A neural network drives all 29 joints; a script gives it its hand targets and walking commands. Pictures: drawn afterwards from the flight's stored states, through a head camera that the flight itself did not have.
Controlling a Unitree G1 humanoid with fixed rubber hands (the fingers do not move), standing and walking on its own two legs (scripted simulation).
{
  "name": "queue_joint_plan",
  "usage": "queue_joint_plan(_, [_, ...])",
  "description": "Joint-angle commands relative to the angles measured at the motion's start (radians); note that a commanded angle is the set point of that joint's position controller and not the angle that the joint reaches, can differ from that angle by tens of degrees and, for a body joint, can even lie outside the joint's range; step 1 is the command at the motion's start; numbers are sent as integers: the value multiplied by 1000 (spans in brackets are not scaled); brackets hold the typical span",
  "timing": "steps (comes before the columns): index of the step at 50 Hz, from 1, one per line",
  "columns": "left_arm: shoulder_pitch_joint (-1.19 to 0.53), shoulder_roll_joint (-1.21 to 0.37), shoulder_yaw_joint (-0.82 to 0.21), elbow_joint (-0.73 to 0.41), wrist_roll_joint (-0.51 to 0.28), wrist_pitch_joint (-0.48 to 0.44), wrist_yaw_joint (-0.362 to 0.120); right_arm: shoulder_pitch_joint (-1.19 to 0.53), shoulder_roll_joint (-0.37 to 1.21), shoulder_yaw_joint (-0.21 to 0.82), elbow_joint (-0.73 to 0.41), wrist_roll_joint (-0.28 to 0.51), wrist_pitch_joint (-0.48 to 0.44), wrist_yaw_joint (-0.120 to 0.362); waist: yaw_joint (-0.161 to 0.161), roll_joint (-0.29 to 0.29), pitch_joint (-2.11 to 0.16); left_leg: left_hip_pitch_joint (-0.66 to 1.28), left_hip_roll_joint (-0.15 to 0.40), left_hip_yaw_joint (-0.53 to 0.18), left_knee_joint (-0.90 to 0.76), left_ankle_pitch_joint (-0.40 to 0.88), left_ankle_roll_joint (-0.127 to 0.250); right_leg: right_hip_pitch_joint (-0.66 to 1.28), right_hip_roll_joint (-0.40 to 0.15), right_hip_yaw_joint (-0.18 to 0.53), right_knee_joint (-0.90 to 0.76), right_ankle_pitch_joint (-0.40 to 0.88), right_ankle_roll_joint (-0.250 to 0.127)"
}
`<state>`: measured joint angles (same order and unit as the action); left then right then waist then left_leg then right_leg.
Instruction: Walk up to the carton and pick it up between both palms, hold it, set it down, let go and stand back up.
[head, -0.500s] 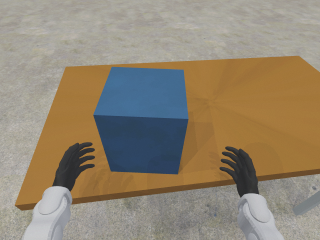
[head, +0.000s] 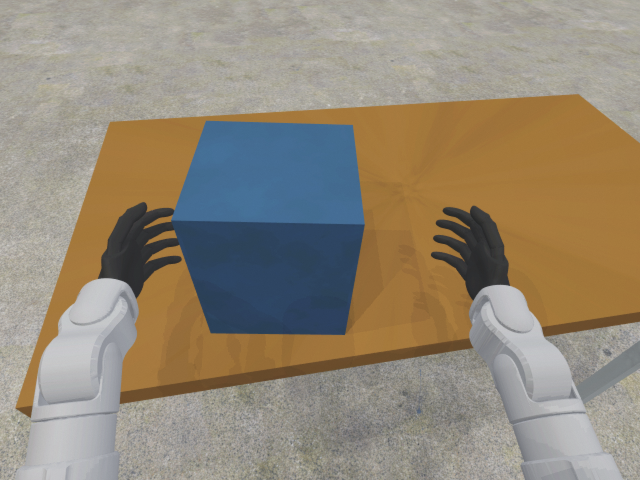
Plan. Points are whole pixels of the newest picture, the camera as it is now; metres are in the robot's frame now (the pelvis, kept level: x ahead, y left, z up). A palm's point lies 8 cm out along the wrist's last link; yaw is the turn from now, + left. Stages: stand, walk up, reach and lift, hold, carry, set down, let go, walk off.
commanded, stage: reach and lift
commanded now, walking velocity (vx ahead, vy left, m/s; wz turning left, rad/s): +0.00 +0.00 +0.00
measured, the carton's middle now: (279, 233) +0.45 +0.09 +0.04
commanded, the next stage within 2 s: none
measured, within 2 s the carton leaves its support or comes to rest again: neither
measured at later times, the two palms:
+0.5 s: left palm (124, 185) +0.38 +0.25 +0.18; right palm (476, 193) +0.41 -0.15 +0.18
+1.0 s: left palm (136, 117) +0.43 +0.24 +0.24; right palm (481, 127) +0.45 -0.15 +0.23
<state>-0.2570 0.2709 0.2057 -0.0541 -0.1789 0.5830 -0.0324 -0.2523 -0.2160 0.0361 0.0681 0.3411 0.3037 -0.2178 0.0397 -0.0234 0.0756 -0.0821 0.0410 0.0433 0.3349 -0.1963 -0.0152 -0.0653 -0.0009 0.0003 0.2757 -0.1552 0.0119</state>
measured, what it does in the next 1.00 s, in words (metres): stands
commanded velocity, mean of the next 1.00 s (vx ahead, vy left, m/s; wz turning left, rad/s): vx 0.00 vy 0.00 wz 0.00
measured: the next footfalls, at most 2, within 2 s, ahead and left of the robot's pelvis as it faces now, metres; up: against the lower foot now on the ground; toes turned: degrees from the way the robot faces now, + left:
none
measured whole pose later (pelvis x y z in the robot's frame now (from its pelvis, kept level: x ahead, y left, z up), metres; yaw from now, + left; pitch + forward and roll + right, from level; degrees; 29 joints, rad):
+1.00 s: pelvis +0.00 +0.00 +0.00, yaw +2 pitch +4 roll -1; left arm -1.14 0.45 0.00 0.93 -0.27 0.48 0.02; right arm -1.16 -0.31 0.06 1.01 0.44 0.37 -0.16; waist 0.00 -0.02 -0.07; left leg -0.25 0.05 0.01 0.39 -0.20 -0.02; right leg -0.20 0.01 -0.03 0.28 -0.14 0.01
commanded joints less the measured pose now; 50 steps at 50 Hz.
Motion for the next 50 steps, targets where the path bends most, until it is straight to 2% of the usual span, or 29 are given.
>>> queue_joint_plan(1, [-378,156,41,-83,-2,12,8,-360,-104,-56,-105,7,17,-6,-13,60,-315,29,-49,38,-18,280,-29,72,38,-5,-4,132,-17])
queue_joint_plan(12, [-657,238,37,129,-13,47,14,-651,-123,-59,76,33,83,-14,-22,47,-420,-10,-49,32,0,271,-13,97,38,-9,24,158,-8])
queue_joint_plan(21, [-838,283,8,273,-16,35,14,-835,-159,-51,238,69,92,-7,-31,75,-469,21,-48,22,31,358,-29,97,44,-21,27,233,-8])
queue_joint_plan(30, [-1013,322,-32,422,-34,-4,20,-1012,-191,-40,404,91,80,8,-40,83,-534,39,-47,14,53,415,-36,101,44,-26,33,317,-3])
queue_joint_plan(43, [-1292,334,-144,751,-82,-102,42,-1296,-235,-32,704,87,46,45,-51,88,-622,24,-39,0,67,416,-45,49,42,-37,36,341,-7])
queue_joint_plan(50, [-1375,329,-197,938,-99,-175,52,-1373,-235,6,872,101,21,67,-42,83,-632,14,-37,-7,72,426,-44,11,43,-41,36,343,-9])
